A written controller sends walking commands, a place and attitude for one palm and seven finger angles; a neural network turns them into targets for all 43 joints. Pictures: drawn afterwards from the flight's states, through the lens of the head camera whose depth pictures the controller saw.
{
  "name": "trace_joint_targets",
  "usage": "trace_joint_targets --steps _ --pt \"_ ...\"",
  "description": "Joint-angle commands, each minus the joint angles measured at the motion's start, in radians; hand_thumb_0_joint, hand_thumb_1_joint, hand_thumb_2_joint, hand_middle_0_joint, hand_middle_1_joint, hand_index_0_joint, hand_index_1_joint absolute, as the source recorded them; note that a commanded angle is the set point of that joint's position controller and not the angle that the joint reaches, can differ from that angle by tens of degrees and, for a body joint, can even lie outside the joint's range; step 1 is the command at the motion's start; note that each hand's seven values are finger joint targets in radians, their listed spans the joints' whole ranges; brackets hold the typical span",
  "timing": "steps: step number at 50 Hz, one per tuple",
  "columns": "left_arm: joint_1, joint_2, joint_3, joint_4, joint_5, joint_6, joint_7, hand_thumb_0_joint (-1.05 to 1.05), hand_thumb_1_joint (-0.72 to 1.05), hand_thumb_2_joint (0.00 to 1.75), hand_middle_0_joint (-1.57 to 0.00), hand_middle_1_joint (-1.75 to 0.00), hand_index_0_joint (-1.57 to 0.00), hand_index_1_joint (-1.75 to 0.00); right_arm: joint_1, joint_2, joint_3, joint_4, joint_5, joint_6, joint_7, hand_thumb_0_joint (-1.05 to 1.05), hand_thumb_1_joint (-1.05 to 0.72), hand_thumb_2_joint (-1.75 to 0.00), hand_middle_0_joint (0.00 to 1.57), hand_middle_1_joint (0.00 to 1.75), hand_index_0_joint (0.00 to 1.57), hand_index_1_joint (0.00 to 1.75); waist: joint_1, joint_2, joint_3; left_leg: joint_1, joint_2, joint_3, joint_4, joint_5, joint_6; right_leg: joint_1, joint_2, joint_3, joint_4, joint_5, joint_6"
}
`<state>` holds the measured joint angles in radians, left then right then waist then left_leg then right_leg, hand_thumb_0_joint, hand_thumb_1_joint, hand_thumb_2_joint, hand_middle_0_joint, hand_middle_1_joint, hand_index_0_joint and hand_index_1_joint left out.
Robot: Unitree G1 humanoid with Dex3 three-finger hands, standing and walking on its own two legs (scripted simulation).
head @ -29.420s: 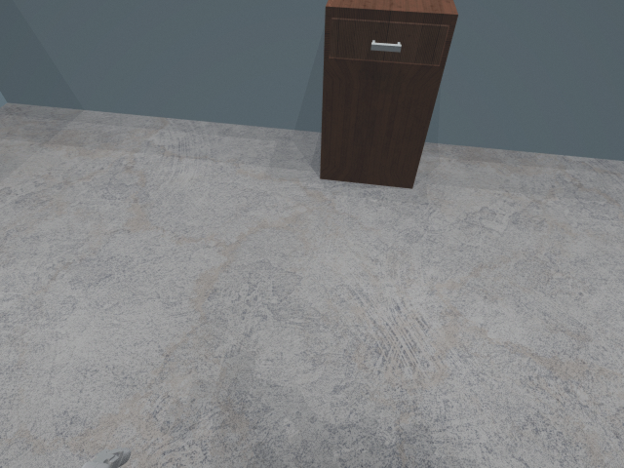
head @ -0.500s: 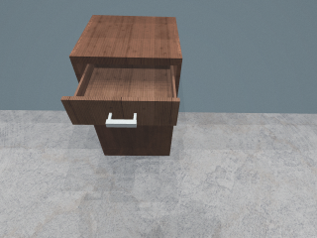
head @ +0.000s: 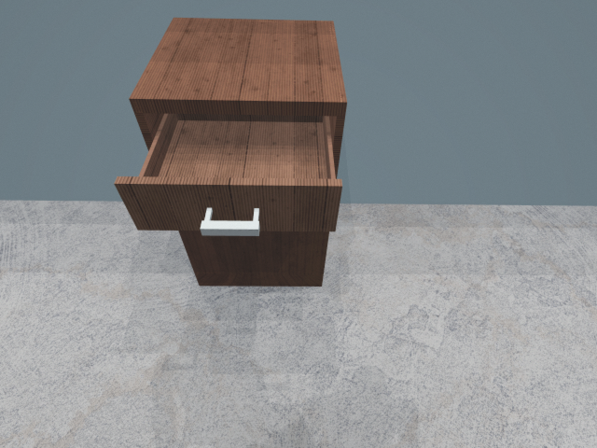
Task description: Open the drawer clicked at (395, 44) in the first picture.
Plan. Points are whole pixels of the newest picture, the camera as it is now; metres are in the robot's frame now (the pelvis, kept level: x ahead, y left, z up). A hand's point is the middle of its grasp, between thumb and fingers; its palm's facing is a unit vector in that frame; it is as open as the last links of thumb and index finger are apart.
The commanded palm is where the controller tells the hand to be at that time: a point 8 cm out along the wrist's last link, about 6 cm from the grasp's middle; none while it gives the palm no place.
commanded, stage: look to check the result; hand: left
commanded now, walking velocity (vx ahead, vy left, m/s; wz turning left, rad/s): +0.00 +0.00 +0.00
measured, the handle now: (231, 220) +0.53 +0.16 -0.08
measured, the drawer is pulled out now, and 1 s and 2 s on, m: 0.23 0.23 0.23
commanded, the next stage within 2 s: stand and wait in 0.20 s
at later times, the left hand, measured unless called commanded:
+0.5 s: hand out of the picture +0.00 +0.15 -0.18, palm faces +0.05 -0.99 -0.16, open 7.4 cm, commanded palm none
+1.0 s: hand out of the picture +0.01 +0.14 -0.18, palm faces +0.05 -0.98 -0.17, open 7.4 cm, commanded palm none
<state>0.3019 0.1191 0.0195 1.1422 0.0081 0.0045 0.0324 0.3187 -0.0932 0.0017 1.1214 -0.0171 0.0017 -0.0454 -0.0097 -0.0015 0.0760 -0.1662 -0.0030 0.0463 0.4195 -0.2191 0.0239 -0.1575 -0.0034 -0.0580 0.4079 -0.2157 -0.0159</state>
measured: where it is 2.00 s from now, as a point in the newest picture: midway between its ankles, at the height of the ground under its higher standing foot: outside the picture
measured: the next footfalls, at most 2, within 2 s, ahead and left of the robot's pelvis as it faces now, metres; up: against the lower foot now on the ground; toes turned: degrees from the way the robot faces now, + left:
none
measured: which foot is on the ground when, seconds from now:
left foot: down 0.00-1.00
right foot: down 0.00-1.00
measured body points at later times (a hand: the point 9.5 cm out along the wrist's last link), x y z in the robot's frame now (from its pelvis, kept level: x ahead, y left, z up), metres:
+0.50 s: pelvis +0.01 -0.01 +0.00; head +0.04 -0.01 +0.45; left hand +0.00 +0.20 -0.16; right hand -0.01 -0.21 -0.16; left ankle +0.01 +0.10 -0.74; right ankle +0.01 -0.11 -0.74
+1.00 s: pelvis +0.02 -0.02 +0.00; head +0.05 -0.02 +0.45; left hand +0.01 +0.19 -0.16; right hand +0.00 -0.22 -0.16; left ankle +0.01 +0.10 -0.74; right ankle +0.01 -0.11 -0.74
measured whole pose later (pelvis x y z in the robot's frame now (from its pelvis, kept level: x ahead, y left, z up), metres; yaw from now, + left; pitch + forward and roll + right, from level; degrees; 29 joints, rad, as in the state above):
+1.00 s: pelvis +0.02 -0.02 +0.00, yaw +0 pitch -2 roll +0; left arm 0.28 0.12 0.02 1.14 0.00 -0.01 0.03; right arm 0.28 -0.10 0.00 1.14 -0.02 0.00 -0.05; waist -0.01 0.00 0.08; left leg -0.13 0.02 0.03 0.40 -0.24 0.00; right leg -0.12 0.02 -0.07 0.39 -0.24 -0.04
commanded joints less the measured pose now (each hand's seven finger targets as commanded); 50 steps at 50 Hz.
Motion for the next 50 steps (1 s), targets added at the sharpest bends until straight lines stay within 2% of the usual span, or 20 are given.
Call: trace_joint_targets --steps 1,7,13,18,22,24,30,36,44,47,50 --pt "0.076 0.080 0.011 -0.021 0.003 -0.010 0.010 0.00 0.90 0.90 -0.20 -0.30 -0.20 -0.30 0.091 -0.085 -0.014 -0.013 0.002 -0.004 -0.001 0.00 -0.90 -0.90 0.20 0.30 0.20 0.30 0.000 0.009 0.048 -0.030 0.092 -0.100 -0.095 0.029 0.020 -0.043 -0.079 0.082 -0.090 0.015 -0.028" --pt "0.080 0.080 0.011 -0.021 0.002 -0.013 0.010 0.00 0.90 0.90 -0.20 -0.30 -0.20 -0.30 0.083 -0.084 -0.013 -0.012 0.003 -0.007 -0.001 0.00 -0.90 -0.90 0.20 0.30 0.20 0.30 0.002 0.013 0.019 -0.010 0.091 -0.096 -0.083 0.083 0.021 -0.024 -0.084 0.083 -0.087 0.053 -0.028" --pt "0.071 0.081 0.010 -0.023 0.002 -0.013 0.010 0.00 0.90 0.90 -0.20 -0.30 -0.20 -0.30 0.079 -0.085 -0.012 -0.008 0.002 -0.005 -0.001 0.00 -0.90 -0.90 0.20 0.30 0.20 0.30 0.001 0.022 0.046 -0.022 0.088 -0.096 -0.088 0.071 0.017 -0.029 -0.082 0.082 -0.090 0.044 -0.029" --pt "0.068 0.082 0.012 -0.024 0.001 -0.015 0.010 0.00 0.90 0.90 -0.20 -0.30 -0.20 -0.30 0.075 -0.089 -0.013 -0.008 0.002 -0.010 -0.002 0.00 -0.90 -0.90 0.20 0.30 0.20 0.30 0.002 0.016 0.006 0.007 0.090 -0.091 -0.077 0.126 0.018 -0.006 -0.085 0.080 -0.084 0.090 -0.027" --pt "0.066 0.081 0.012 -0.022 0.001 -0.015 0.010 0.00 0.90 0.90 -0.20 -0.30 -0.20 -0.30 0.069 -0.087 -0.012 -0.006 0.003 -0.010 -0.003 0.00 -0.90 -0.90 0.20 0.30 0.20 0.30 0.003 0.025 0.011 0.012 0.092 -0.089 -0.078 0.146 0.018 -0.005 -0.086 0.081 -0.085 0.106 -0.028" --pt "0.068 0.087 0.014 -0.025 0.002 -0.016 0.011 0.00 0.90 0.90 -0.20 -0.30 -0.20 -0.30 0.071 -0.090 -0.012 -0.007 0.005 -0.009 -0.004 0.00 -0.90 -0.90 0.20 0.30 0.20 0.30 0.004 0.008 0.010 0.019 0.095 -0.089 -0.075 0.159 0.018 -0.004 -0.083 0.078 -0.084 0.118 -0.028" --pt "0.061 0.087 0.012 -0.020 0.001 -0.014 0.010 0.00 0.90 0.90 -0.20 -0.30 -0.20 -0.30 0.064 -0.089 -0.010 -0.002 0.003 -0.006 -0.002 0.00 -0.90 -0.90 0.20 0.30 0.20 0.30 0.003 0.018 0.036 0.008 0.092 -0.087 -0.082 0.124 0.015 -0.014 -0.085 0.082 -0.095 0.087 -0.028" --pt "0.065 0.087 0.012 -0.020 -0.001 -0.018 0.011 0.00 0.90 0.90 -0.20 -0.30 -0.20 -0.30 0.062 -0.091 -0.011 0.000 0.003 -0.007 -0.003 0.00 -0.90 -0.90 0.20 0.30 0.20 0.30 0.002 0.002 0.008 0.022 0.092 -0.081 -0.075 0.145 0.013 0.008 -0.086 0.084 -0.093 0.124 -0.029" --pt "0.075 0.091 0.011 -0.020 0.000 -0.019 0.011 0.00 0.90 0.90 -0.20 -0.30 -0.20 -0.30 0.050 -0.091 -0.011 0.001 0.005 -0.003 -0.002 0.00 -0.90 -0.90 0.20 0.30 0.20 0.30 0.006 0.004 0.030 0.025 0.091 -0.078 -0.074 0.140 0.011 -0.009 -0.084 0.086 -0.101 0.125 -0.031" --pt "0.071 0.088 0.011 -0.020 -0.001 -0.019 0.011 0.00 0.90 0.90 -0.20 -0.30 -0.20 -0.30 0.055 -0.091 -0.010 0.003 0.004 -0.004 -0.003 0.00 -0.90 -0.90 0.20 0.30 0.20 0.30 0.003 0.011 0.011 0.028 0.089 -0.077 -0.071 0.148 0.010 0.010 -0.088 0.090 -0.099 0.146 -0.032" --pt "0.068 0.090 0.011 -0.021 -0.001 -0.019 0.012 0.00 0.90 0.90 -0.20 -0.30 -0.20 -0.30 0.055 -0.089 -0.010 0.003 0.004 -0.003 -0.003 0.00 -0.90 -0.90 0.20 0.30 0.20 0.30 0.003 0.012 0.021 0.027 0.091 -0.076 -0.070 0.150 0.010 0.006 -0.087 0.086 -0.100 0.144 -0.032"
